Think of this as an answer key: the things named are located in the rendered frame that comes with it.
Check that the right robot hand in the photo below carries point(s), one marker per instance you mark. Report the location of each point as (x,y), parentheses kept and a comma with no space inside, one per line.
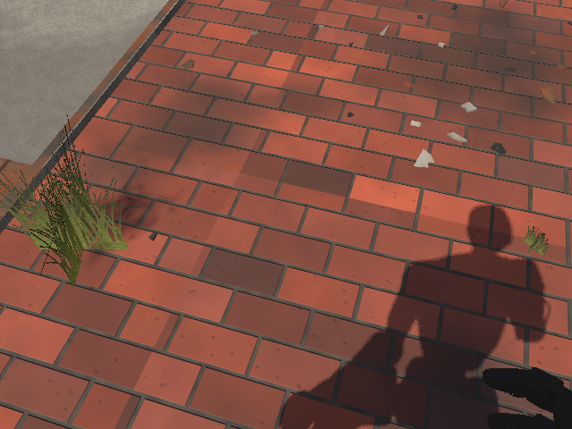
(538,387)

